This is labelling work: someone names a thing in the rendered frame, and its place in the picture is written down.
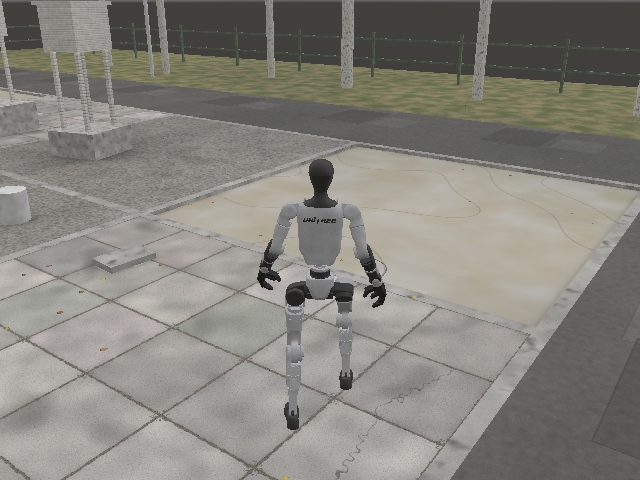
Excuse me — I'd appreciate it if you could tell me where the left robot hand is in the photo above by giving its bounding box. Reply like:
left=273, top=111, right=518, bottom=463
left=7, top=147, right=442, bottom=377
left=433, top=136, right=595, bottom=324
left=257, top=270, right=281, bottom=290

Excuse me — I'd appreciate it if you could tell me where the robot left upper arm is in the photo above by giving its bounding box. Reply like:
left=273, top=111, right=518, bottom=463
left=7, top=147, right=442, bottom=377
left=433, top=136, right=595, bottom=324
left=269, top=202, right=300, bottom=255

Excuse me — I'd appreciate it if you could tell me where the robot head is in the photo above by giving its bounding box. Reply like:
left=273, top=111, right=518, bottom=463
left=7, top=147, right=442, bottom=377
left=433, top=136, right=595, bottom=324
left=303, top=159, right=338, bottom=208

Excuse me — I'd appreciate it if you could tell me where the right robot shin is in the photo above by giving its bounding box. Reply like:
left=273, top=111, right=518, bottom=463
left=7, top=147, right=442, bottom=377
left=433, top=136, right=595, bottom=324
left=339, top=312, right=353, bottom=377

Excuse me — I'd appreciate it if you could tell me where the robot right forearm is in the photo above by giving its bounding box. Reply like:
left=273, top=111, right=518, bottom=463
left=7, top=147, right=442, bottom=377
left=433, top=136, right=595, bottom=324
left=360, top=244, right=383, bottom=287

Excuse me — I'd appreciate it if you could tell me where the robot right upper arm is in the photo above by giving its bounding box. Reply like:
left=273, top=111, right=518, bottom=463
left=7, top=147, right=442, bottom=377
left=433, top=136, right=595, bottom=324
left=341, top=203, right=370, bottom=260

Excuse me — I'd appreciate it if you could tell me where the robot left forearm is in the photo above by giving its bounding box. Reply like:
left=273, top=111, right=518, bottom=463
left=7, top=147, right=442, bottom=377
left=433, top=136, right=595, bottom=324
left=259, top=239, right=279, bottom=274

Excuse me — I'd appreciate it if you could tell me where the right robot hand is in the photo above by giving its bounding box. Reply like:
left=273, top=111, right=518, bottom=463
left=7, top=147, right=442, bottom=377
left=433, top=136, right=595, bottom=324
left=363, top=283, right=387, bottom=308

